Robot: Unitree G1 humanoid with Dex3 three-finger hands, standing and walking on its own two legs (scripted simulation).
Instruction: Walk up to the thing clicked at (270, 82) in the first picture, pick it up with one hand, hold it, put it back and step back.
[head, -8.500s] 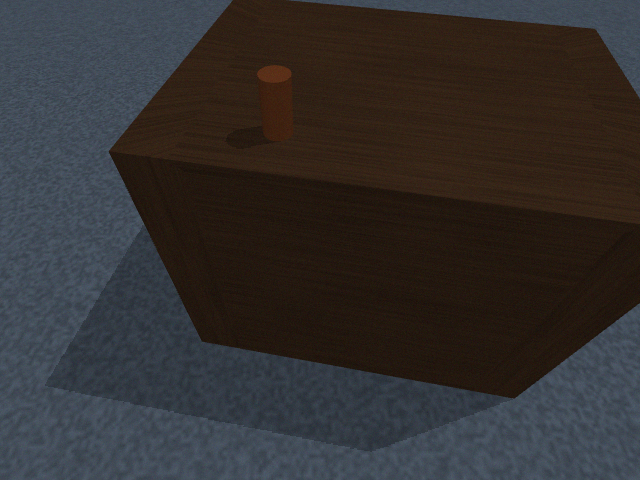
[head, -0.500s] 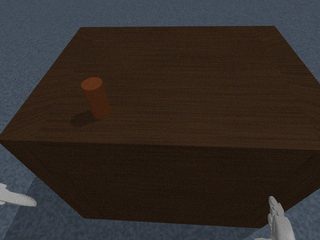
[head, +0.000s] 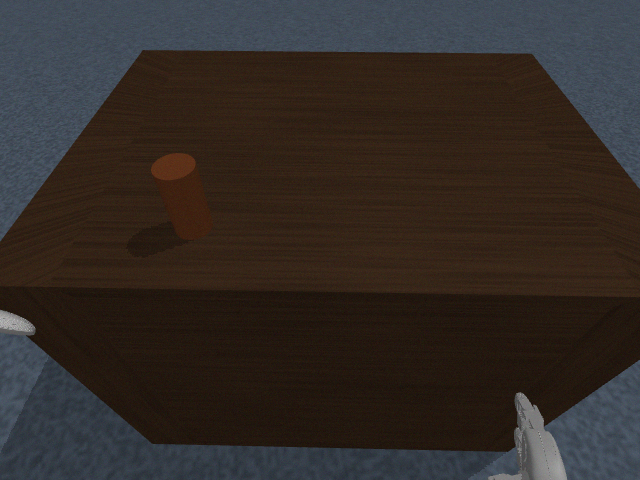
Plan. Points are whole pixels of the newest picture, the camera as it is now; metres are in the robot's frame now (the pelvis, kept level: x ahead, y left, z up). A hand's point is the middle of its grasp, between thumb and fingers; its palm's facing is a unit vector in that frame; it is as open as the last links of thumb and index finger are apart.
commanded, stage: go down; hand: left
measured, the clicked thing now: (184, 198) +0.46 +0.21 +0.09
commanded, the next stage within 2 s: none
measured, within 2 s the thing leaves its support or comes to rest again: neither
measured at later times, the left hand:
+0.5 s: hand out of the picture +0.30 +0.36 +0.20, palm faces +0.31 -0.93 -0.20, open 17.2 cm
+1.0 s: hand out of the picture +0.34 +0.38 +0.20, palm faces +0.25 -0.96 -0.10, open 17.5 cm
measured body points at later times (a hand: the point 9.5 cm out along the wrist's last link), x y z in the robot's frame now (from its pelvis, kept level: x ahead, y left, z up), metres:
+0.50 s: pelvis +0.00 +0.00 +0.00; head -0.01 +0.00 +0.45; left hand +0.27 +0.41 +0.21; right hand +0.15 -0.25 -0.08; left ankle +0.01 +0.14 -0.73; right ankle +0.00 -0.15 -0.73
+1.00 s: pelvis +0.00 +0.00 +0.00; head +0.01 +0.00 +0.45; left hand +0.32 +0.43 +0.21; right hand +0.15 -0.26 -0.08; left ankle +0.01 +0.14 -0.73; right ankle +0.00 -0.15 -0.73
